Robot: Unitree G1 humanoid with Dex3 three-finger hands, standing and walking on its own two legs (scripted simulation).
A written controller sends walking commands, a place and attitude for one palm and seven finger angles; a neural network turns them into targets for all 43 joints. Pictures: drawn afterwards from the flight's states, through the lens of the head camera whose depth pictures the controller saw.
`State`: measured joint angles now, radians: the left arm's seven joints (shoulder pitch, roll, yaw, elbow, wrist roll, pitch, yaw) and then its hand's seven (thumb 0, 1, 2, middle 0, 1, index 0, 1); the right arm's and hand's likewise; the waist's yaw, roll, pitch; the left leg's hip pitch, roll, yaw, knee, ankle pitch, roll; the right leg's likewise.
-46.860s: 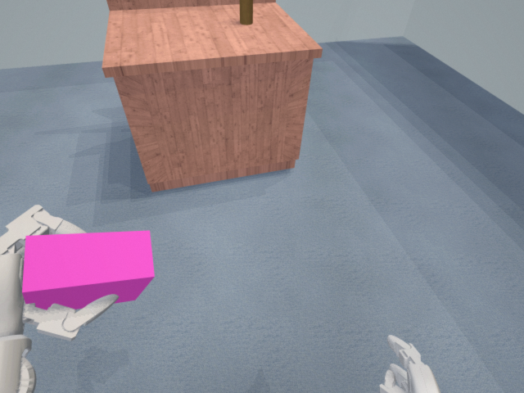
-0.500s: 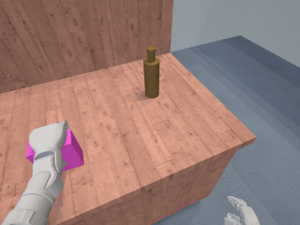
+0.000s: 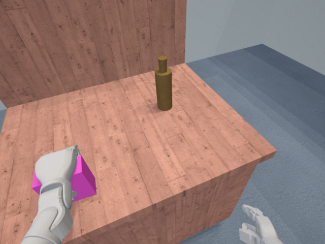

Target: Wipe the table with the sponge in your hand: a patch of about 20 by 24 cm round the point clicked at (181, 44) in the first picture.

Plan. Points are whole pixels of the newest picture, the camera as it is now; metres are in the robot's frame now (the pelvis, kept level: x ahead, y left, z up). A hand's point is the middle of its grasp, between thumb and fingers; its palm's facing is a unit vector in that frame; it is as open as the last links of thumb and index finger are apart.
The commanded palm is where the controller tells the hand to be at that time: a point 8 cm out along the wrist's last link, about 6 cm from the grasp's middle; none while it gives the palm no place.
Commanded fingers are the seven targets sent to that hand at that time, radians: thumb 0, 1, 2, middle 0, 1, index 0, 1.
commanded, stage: wipe back along the first lane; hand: left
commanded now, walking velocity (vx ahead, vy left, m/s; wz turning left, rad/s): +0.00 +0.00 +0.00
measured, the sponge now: (70, 185) +0.26 +0.29 -0.01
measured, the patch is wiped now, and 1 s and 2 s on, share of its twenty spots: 1.00 1.00 1.00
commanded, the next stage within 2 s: lift the sponge slowly off the table in 0.24 s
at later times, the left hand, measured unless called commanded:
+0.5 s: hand (69, 188) +0.23 +0.27 +0.03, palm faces -0.01 -0.08 -1.00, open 9.9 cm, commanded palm +0.19 +0.26 +0.08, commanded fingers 0.00 0.10 1.30 -1.20 -1.60 -1.20 -1.60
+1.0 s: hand (66, 193) +0.22 +0.26 +0.04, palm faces -0.02 -0.14 -0.99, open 9.9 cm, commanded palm +0.19 +0.26 +0.11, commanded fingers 0.00 0.10 1.30 -1.20 -1.60 -1.20 -1.60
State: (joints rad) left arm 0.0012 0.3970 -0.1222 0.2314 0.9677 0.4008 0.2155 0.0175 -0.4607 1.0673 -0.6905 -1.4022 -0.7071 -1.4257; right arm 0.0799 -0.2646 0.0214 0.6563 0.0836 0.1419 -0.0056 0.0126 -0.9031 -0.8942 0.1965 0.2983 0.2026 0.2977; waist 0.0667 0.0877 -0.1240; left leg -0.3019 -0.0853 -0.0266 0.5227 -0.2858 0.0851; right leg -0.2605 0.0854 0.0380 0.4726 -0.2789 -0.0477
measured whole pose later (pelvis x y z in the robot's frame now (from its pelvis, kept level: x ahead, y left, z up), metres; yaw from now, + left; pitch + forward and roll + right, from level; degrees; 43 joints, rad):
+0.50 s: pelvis -0.01 -0.02 +0.00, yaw +0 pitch +1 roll -1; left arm 0.08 0.38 -0.14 0.14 0.95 0.44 0.19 0.02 -0.46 1.07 -0.69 -1.41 -0.71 -1.42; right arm 0.03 -0.26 0.04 0.66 0.08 0.14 -0.02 0.01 -0.90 -0.89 0.20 0.30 0.20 0.30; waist 0.09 0.08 -0.10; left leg -0.26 -0.07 -0.03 0.51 -0.28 0.07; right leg -0.22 0.10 0.04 0.48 -0.27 -0.07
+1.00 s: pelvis -0.01 -0.02 +0.00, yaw +0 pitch -1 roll -1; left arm 0.12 0.40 -0.11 0.07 0.91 0.40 0.12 -0.01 -0.48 1.07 -0.73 -1.37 -0.74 -1.39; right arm 0.04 -0.27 0.02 0.68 0.06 0.11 -0.05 0.01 -0.90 -0.89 0.20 0.30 0.20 0.30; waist 0.09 0.09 -0.07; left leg -0.21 -0.07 -0.03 0.48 -0.26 0.06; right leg -0.17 0.10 0.04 0.44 -0.25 -0.08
